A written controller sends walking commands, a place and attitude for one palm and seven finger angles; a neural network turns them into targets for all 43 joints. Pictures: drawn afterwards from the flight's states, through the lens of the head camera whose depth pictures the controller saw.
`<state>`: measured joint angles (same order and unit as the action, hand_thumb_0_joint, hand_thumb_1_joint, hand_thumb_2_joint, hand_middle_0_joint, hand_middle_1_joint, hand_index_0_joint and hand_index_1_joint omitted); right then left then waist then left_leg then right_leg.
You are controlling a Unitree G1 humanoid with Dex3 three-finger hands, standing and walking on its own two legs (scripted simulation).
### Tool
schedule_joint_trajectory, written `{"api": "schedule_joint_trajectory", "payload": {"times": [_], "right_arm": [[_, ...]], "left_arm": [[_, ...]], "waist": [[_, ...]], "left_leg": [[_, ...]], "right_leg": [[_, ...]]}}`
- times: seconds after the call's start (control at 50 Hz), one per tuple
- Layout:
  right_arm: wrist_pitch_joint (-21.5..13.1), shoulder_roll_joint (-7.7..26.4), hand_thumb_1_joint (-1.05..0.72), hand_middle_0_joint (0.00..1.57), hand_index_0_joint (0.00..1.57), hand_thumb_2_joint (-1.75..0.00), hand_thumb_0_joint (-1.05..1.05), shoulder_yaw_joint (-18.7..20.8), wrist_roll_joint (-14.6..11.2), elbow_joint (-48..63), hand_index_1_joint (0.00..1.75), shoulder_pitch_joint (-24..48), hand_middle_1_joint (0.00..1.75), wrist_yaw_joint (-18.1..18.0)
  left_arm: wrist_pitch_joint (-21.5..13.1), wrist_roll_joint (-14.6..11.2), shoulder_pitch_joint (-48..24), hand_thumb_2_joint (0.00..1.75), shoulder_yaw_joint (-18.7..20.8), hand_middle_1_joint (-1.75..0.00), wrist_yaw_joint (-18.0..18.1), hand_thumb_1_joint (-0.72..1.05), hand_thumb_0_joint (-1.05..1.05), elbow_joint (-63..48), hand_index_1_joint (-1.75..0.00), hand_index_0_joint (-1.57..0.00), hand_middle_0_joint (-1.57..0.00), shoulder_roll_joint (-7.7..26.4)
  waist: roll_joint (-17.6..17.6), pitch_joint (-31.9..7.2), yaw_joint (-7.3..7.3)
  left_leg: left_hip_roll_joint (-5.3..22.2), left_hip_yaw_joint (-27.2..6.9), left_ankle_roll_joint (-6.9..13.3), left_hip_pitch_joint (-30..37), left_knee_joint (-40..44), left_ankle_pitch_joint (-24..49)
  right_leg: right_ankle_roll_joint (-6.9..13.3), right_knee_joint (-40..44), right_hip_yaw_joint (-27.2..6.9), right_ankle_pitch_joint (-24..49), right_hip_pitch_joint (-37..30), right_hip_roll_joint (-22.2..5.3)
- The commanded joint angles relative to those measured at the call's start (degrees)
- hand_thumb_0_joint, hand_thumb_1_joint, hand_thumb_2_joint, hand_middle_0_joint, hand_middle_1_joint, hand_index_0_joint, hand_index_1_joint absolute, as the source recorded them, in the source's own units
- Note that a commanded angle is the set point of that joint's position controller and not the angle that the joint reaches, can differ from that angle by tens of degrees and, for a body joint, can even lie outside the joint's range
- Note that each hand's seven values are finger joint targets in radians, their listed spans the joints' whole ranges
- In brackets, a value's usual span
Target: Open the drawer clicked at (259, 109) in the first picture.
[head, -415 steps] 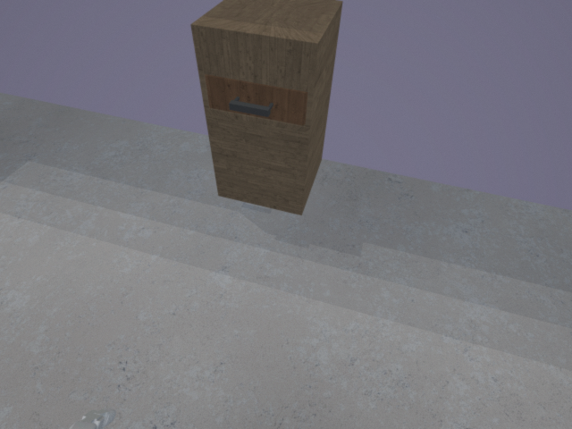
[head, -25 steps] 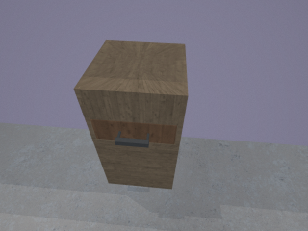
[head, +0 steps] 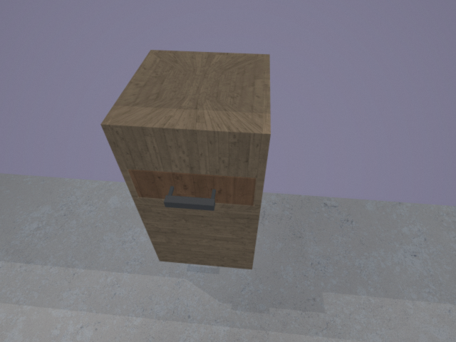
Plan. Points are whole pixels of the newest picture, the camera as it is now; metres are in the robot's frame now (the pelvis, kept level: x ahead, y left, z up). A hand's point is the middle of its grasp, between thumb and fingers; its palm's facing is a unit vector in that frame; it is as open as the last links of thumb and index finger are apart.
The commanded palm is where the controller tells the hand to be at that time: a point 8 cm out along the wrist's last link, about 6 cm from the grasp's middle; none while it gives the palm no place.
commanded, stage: come to a stop and stand still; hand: left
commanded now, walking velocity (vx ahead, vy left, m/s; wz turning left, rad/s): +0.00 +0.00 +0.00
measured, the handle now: (191, 196) +0.56 +0.15 -0.20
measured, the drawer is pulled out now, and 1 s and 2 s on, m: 0.00 0.00 0.00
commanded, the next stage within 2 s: look again from close up in 0.16 s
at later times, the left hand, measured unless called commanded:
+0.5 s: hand out of the picture -0.02 +0.15 -0.17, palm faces +0.06 -0.99 -0.15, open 7.4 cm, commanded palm none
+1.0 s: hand out of the picture +0.08 +0.22 -0.11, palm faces -0.05 -0.86 -0.51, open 7.4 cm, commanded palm +0.12 +0.20 -0.05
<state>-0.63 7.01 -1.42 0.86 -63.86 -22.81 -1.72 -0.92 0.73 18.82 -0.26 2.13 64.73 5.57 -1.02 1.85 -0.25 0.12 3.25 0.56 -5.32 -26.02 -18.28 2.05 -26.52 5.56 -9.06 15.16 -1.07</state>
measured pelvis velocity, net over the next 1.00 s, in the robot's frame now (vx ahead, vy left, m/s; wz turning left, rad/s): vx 0.01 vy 0.01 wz -0.01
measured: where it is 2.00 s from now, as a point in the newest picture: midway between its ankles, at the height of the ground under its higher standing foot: outside the picture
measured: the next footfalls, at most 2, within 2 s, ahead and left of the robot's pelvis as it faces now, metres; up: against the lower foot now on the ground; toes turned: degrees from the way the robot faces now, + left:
none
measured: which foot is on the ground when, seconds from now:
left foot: down 0.00-1.00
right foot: down 0.00-1.00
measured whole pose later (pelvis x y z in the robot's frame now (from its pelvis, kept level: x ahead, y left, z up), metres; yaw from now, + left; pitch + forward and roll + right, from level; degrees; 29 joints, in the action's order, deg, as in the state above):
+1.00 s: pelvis +0.01 +0.01 -0.01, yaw -1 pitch +0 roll +1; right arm -14.9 12.0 -0.4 -4.0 -52.6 -22.9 -5.7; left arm 9.5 7.5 30.0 -6.5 12.5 19.6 13.4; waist -3.1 -1.0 0.9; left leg -1.8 4.8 1.8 -8.1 -28.8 -20.6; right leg 0.7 -33.1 3.5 -12.8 20.2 -3.0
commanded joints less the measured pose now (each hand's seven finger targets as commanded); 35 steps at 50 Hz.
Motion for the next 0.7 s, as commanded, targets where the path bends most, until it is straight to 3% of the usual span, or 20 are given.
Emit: {"api": "schedule_joint_trajectory", "payload": {"times": [0.0, 0.38, 0.54, 0.68], "right_arm": [[-0.75, 2.97, -0.90, 0.20, 0.20, -0.90, 0.00, 0.59, -0.01, 0.36, 0.30, -6.02, 0.30, -0.28], [-0.89, 1.87, -0.90, 0.20, 0.20, -0.90, 0.00, 0.72, -0.06, -0.42, 0.30, -7.12, 0.30, -0.45], [-1.38, 1.74, -0.90, 0.20, 0.20, -0.90, 0.00, 0.70, -0.15, -0.48, 0.30, -6.63, 0.30, -0.63], [-1.35, 1.83, -0.90, 0.20, 0.20, -0.90, 0.00, 0.69, -0.18, -0.77, 0.30, -6.43, 0.30, -0.72]], "left_arm": [[-0.75, -0.26, 3.08, 0.90, 1.11, -0.30, 0.10, 0.90, 0.00, -2.17, -0.30, -0.20, -0.20, 4.88], [-0.65, -0.16, 4.35, 0.90, 1.01, -0.30, 0.17, 0.90, 0.00, -1.74, -0.30, -0.20, -0.20, 3.51], [-0.77, -0.16, 4.82, 0.90, 0.93, -0.30, 0.22, 0.90, 0.00, -1.61, -0.30, -0.20, -0.20, 2.91], [-0.67, -0.17, 4.84, 0.90, 0.84, -0.30, 0.26, 0.90, 0.00, -1.36, -0.30, -0.20, -0.20, 2.68]], "waist": [[0.79, 4.60, -0.17], [1.17, 5.53, 0.01], [0.06, 4.40, 0.27], [0.18, 5.43, 0.34]], "left_leg": [[4.28, -4.62, 1.60, -11.82, 7.48, 0.12], [4.57, -4.94, 1.55, -12.67, 8.68, -0.39], [5.19, -5.47, 1.58, -12.51, 9.24, 2.20], [5.27, -5.47, 1.51, -12.45, 9.50, 2.39]], "right_leg": [[1.12, 6.70, -9.13, -5.56, -5.39, -5.55], [0.79, 7.04, -8.52, -4.56, -5.24, -5.09], [0.71, 5.02, -7.37, 1.54, -7.34, -4.92], [0.70, 4.73, -6.91, 1.76, -7.05, -4.89]]}}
